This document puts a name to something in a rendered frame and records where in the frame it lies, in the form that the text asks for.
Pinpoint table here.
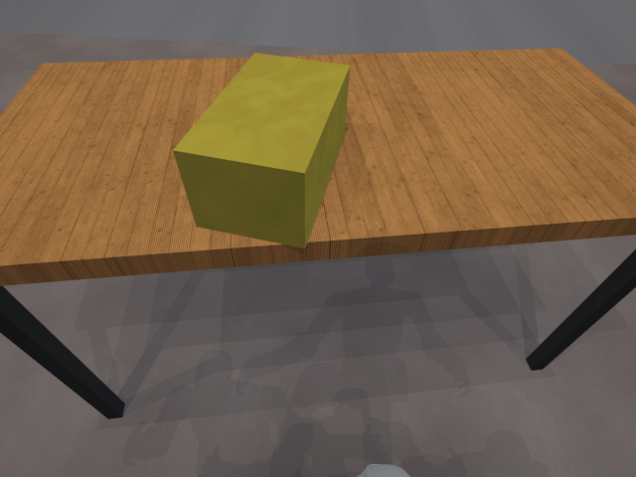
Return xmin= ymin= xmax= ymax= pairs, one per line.
xmin=0 ymin=48 xmax=636 ymax=419

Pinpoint carton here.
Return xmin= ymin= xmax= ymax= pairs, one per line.
xmin=173 ymin=53 xmax=350 ymax=248

